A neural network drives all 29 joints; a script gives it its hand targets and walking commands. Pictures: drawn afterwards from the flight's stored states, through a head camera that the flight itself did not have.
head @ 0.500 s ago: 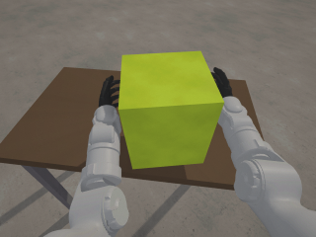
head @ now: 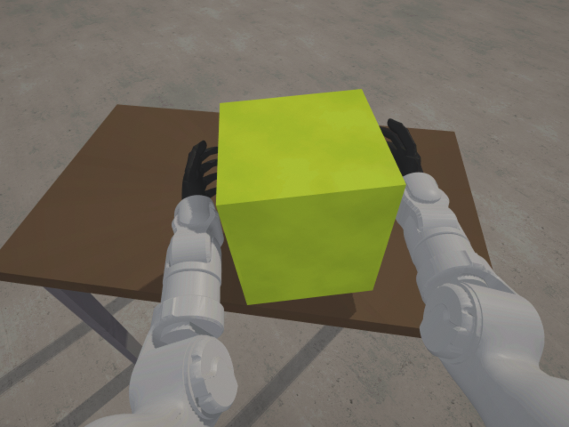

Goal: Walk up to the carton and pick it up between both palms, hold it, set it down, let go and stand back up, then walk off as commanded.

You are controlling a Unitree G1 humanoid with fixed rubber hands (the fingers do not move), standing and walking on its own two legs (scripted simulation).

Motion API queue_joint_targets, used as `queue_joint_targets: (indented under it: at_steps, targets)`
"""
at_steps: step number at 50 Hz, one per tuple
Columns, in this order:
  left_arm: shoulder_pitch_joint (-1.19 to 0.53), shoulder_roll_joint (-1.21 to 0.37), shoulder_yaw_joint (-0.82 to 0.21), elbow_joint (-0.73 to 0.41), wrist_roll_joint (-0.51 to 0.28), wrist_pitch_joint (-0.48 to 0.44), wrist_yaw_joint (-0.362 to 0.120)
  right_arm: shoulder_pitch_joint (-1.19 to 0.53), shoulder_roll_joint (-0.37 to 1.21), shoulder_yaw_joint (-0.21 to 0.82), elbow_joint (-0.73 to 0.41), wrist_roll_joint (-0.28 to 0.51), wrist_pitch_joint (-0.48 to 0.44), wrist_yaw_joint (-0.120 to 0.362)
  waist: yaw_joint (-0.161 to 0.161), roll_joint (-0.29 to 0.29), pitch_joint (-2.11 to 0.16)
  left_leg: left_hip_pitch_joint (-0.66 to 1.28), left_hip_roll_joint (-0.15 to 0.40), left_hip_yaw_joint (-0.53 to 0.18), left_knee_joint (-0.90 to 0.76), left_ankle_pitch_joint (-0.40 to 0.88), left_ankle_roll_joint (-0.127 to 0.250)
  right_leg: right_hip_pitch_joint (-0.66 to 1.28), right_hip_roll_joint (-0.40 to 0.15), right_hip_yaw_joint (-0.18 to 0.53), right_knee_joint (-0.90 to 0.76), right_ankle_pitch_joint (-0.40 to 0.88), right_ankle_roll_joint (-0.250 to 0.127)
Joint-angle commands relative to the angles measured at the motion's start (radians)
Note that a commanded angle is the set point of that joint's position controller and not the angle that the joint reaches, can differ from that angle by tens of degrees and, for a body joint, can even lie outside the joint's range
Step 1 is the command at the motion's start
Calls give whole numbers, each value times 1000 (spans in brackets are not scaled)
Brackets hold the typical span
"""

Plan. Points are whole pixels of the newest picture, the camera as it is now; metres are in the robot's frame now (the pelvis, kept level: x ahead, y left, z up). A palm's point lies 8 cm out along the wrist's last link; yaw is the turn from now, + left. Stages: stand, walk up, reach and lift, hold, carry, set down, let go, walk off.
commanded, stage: set down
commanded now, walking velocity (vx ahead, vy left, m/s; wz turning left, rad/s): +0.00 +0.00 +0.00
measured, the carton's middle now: (301, 202) +0.43 +0.06 +0.07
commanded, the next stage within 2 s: none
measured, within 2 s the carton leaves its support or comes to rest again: rests again in 0.16 s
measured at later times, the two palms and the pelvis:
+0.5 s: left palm (197, 205) +0.38 +0.21 +0.10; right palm (399, 183) +0.46 -0.08 +0.11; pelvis +0.00 +0.01 +0.00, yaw -1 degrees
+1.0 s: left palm (200, 206) +0.39 +0.20 +0.10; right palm (403, 188) +0.46 -0.09 +0.10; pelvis +0.00 +0.01 +0.00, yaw -2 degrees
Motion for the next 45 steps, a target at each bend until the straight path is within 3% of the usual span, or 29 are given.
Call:
queue_joint_targets:
  at_steps: [1, 3, 4, 5, 8, 9, 12, 13, 14, 16, 19, 20, 22, 23, 24, 25, 27, 28, 30, 32, 34, 35, 36, 38, 39, 40, 41, 43, 45]
  targets:
    - [-663, -400, -301, -153, -14, -76, -62, -513, 489, 201, -64, 5, -84, 140, 15, 23, -672, 334, -61, 146, 107, 518, 10, 176, -5, -88, 39, 522, 78]
    - [-599, -404, -300, -90, -15, -82, -63, -571, 482, 229, -142, 7, -110, 131, 32, -4, -674, 317, -68, 144, 118, 536, 11, 165, -3, -81, 39, 532, 72]
    - [-611, -386, -312, -110, -23, -78, -62, -515, 447, 190, -66, -13, -97, 128, -1, 14, -615, 300, -64, 153, 110, 511, 10, 171, -2, -87, 40, 525, 68]
    - [-613, -397, -295, -103, -15, -81, -61, -524, 483, 214, -68, 5, -93, 130, 35, 2, -610, 310, -64, 158, 112, 516, 9, 176, 0, -84, 40, 500, 72]
    - [-579, -380, -281, -80, -25, -74, -73, -543, 487, 243, -123, 0, -97, 125, 34, -70, -566, 268, -66, 152, 83, 422, 32, 198, -10, -82, 31, 512, 81]
    - [-580, -396, -278, -87, -20, -89, -67, -521, 494, 243, -98, 0, -104, 125, 43, -64, -607, 264, -61, 156, 88, 453, 28, 214, -8, -79, 34, 516, 74]
    - [-607, -418, -325, -98, -25, -102, -52, -497, 466, 198, -66, -9, -115, 126, 0, -3, -666, 369, -52, 146, 129, 559, 1, 117, 10, -97, 23, 477, 59]
    - [-587, -398, -308, -71, -26, -108, -55, -538, 480, 224, -119, -2, -120, 130, 35, -17, -677, 337, -58, 160, 125, 536, 9, 129, 8, -90, 22, 486, 65]
    - [-587, -382, -293, -61, -18, -103, -54, -503, 471, 210, -66, -19, -103, 129, 16, -40, -623, 341, -56, 153, 119, 520, 16, 134, 12, -93, 22, 478, 60]
    - [-554, -402, -285, -32, -20, -106, -55, -537, 466, 220, -100, -4, -115, 134, 45, -46, -625, 328, -53, 151, 110, 505, 15, 131, 13, -93, 16, 444, 58]
    - [-624, -412, -304, -97, -20, -128, -46, -538, 447, 172, -89, -46, -128, 137, 20, -20, -671, 361, -47, 152, 111, 526, 7, 76, 16, -104, 3, 394, 54]
    - [-556, -411, -285, -45, 0, -124, -53, -517, 466, 204, -111, -31, -129, 132, 41, -42, -650, 322, -54, 157, 114, 518, 18, 111, 9, -91, 6, 443, 53]
    - [-558, -396, -278, -52, 0, -123, -53, -514, 456, 203, -115, -26, -125, 138, 43, -10, -653, 312, -55, 166, 102, 486, 18, 143, 6, -89, 15, 423, 57]
    - [-574, -396, -288, -66, -16, -127, -53, -495, 463, 189, -58, -36, -121, 135, 23, -31, -619, 311, -59, 169, 108, 492, 20, 127, 2, -89, 12, 446, 64]
    - [-568, -391, -262, -68, -5, -127, -52, -473, 456, 189, -37, -38, -114, 137, 33, -36, -592, 290, -61, 168, 101, 478, 26, 142, 2, -81, 15, 445, 60]
    - [-552, -407, -281, -64, -9, -125, -60, -455, 441, 165, -18, -50, -110, 137, 4, -37, -550, 280, -60, 160, 93, 446, 23, 140, 4, -88, 16, 417, 61]
    - [-556, -396, -257, -34, 1, -114, -61, -486, 455, 149, -68, -61, -105, 144, 27, -53, -566, 315, -49, 156, 84, 433, 32, 100, 7, -86, -10, 356, 58]
    - [-575, -395, -262, -45, 13, -118, -62, -479, 452, 144, -83, -59, -108, 143, 12, -30, -595, 279, -59, 162, 86, 427, 29, 125, 3, -82, -4, 362, 58]
    - [-528, -406, -245, -42, 8, -128, -57, -462, 451, 143, -43, -77, -110, 150, 27, -42, -591, 293, -50, 161, 90, 456, 28, 112, 2, -90, 4, 373, 55]
    - [-534, -375, -225, -56, 29, -119, -58, -439, 445, 107, -38, -90, -96, 155, 21, -30, -568, 316, -52, 171, 71, 404, 32, 96, 8, -96, -21, 275, 53]
    - [-516, -373, -189, -14, 39, -109, -65, -441, 458, 117, -68, -82, -85, 156, 39, -58, -495, 277, -63, 174, 61, 370, 44, 116, 0, -85, -19, 301, 65]
    - [-516, -362, -204, -25, 29, -111, -75, -446, 447, 123, -75, -84, -86, 160, 29, -47, -540, 274, -59, 168, 57, 368, 46, 128, -7, -83, -17, 290, 65]
    - [-522, -353, -189, -28, 35, -115, -76, -457, 457, 135, -99, -86, -87, 158, 47, -64, -518, 244, -61, 171, 55, 336, 56, 146, -6, -72, -9, 309, 72]
    - [-498, -356, -179, -25, 37, -109, -79, -440, 443, 126, -101, -101, -82, 164, 43, -66, -514, 247, -59, 175, 45, 328, 56, 152, -4, -82, -7, 295, 71]
    - [-491, -381, -210, -31, 52, -110, -77, -415, 450, 118, -105, -97, -89, 160, 21, -26, -527, 257, -63, 164, 58, 367, 45, 133, 0, -84, -11, 294, 64]
    - [-476, -369, -192, -50, 63, -105, -73, -398, 458, 119, -93, -101, -85, 162, 40, -14, -530, 286, -61, 171, 63, 389, 45, 116, -2, -86, -17, 279, 61]
    - [-447, -379, -197, -27, 65, -103, -73, -410, 463, 133, -135, -100, -90, 153, 35, -40, -520, 265, -64, 171, 74, 408, 46, 126, 4, -83, -5, 347, 59]
    - [-454, -378, -185, -34, 64, -110, -82, -398, 468, 137, -121, -95, -92, 159, 37, -57, -500, 260, -70, 176, 63, 403, 45, 148, 3, -84, -2, 344, 73]
    - [-480, -380, -193, -60, 59, -115, -80, -403, 484, 135, -115, -95, -93, 161, 37, -46, -529, 239, -71, 178, 66, 406, 47, 164, -3, -69, 4, 381, 73]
